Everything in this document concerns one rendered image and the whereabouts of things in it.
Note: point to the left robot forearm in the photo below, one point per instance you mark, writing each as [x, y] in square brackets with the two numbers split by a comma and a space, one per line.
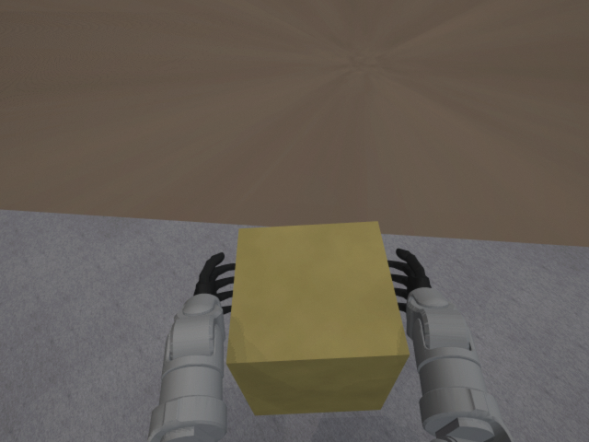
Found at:
[191, 407]

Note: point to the right robot forearm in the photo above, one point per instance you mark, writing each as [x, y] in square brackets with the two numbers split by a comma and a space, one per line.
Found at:
[454, 401]

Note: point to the robot left hand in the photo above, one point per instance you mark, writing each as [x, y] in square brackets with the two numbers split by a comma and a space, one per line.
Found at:
[207, 283]

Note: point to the carton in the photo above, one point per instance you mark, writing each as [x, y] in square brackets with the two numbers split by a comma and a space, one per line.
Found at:
[315, 325]

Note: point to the robot right hand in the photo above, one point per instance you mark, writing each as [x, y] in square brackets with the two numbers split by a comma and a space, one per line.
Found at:
[415, 278]

